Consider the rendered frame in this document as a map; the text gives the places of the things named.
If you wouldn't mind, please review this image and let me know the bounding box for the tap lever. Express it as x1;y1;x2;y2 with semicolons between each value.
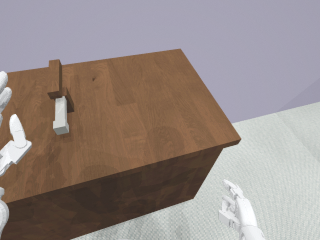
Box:
53;96;69;135

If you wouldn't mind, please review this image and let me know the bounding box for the left robot hand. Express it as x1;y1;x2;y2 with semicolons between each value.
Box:
0;71;32;177

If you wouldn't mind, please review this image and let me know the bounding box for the counter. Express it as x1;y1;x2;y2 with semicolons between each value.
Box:
0;48;241;240

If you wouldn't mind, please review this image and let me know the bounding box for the right robot forearm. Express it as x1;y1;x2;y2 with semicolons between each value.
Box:
239;225;266;240

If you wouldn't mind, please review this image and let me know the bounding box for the right robot hand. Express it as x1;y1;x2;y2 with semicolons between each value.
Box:
219;179;258;233

